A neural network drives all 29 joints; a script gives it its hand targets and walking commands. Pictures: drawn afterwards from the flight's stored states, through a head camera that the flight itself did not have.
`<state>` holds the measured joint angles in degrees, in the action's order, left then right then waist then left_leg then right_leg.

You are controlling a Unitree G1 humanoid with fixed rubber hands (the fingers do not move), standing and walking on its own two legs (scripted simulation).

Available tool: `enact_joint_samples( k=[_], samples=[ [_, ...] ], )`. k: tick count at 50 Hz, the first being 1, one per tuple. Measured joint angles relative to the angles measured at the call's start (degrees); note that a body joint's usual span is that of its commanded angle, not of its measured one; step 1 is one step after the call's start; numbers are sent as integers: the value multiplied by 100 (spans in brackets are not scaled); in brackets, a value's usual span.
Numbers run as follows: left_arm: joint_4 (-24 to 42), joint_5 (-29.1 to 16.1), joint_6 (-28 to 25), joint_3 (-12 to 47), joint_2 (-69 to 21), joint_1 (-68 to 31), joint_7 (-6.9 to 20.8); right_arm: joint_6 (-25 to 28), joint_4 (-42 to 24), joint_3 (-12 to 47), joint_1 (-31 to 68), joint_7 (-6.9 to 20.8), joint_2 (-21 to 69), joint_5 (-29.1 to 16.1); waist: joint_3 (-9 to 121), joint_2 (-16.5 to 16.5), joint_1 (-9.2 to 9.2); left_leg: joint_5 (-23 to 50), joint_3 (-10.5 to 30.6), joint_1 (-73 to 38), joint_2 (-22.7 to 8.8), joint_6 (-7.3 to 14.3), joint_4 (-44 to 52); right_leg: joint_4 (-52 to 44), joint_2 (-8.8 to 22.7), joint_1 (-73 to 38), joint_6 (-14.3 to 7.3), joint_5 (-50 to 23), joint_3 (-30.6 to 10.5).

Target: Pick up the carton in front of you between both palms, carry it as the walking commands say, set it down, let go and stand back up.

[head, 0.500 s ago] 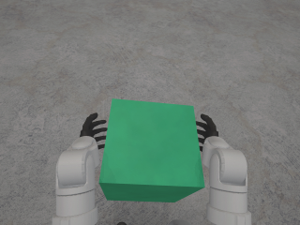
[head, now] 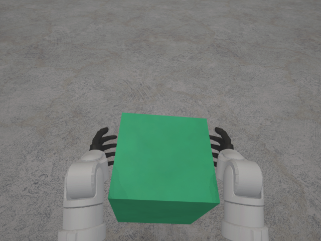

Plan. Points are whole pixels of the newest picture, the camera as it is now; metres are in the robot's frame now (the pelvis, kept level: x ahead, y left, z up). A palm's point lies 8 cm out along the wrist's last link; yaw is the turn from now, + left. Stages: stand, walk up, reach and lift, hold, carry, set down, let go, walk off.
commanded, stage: carry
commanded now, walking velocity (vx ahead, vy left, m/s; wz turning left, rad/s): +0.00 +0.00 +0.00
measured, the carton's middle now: (159, 173) +0.29 +0.00 -0.01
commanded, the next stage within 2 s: hold in 1.28 s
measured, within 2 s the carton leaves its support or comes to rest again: neither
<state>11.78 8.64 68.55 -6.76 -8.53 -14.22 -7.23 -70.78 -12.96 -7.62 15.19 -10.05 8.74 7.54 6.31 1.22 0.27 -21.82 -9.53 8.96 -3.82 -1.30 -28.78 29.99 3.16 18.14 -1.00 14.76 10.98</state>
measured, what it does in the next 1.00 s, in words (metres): shifts its weight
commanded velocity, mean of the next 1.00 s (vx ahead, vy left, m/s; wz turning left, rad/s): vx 0.00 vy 0.00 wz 0.00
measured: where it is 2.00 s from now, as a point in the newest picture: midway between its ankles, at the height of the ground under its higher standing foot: outside the picture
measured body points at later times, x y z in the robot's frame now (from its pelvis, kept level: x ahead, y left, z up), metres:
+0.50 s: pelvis -0.02 +0.01 +0.00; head -0.04 +0.00 +0.45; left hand +0.26 +0.16 +0.06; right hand +0.27 -0.14 +0.06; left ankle -0.10 +0.10 -0.74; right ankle +0.00 -0.10 -0.74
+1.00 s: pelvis -0.06 +0.01 +0.00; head -0.08 +0.01 +0.45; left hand +0.24 +0.16 +0.03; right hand +0.25 -0.14 +0.03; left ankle -0.10 +0.10 -0.74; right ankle +0.00 -0.10 -0.74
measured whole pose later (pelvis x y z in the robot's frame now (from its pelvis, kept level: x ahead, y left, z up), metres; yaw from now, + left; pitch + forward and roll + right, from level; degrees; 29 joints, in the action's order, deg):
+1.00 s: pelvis -0.06 +0.01 +0.00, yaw +0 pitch +1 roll +0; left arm -14.3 15.5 40.2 -10.5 -8.4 -13.6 -1.8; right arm -40.2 14.4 -11.3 14.5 -1.3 8.6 15.9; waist 5.5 0.2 0.0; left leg -19.1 -10.0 11.7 -1.8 1.6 -29.3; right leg 28.7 5.0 20.0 -0.6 9.7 10.4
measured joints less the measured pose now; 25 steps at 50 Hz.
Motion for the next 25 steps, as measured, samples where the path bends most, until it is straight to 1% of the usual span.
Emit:
enact_joint_samples(
  k=[7,12,19,25],
  samples=[
    [173,-35,51,24,13,60,-55,25,-42,48,-9,84,-1,45,-17,-66,-63,-18,15,-27,20,12,3,71,28,-2,31,53,5],
    [159,-37,60,49,18,85,-69,56,-13,67,-58,151,-11,98,8,-61,-72,-120,12,-46,39,60,-2,111,47,-4,49,142,2],
    [-147,9,-112,147,46,237,-57,266,276,127,-251,228,-52,163,28,-49,-50,-194,9,-43,61,124,-81,222,83,18,55,166,-8],
    [-517,106,-495,194,67,361,10,656,657,162,-349,298,-70,246,5,-53,-32,-116,-1,-27,89,156,-92,183,107,13,50,55,-20]
  ],
)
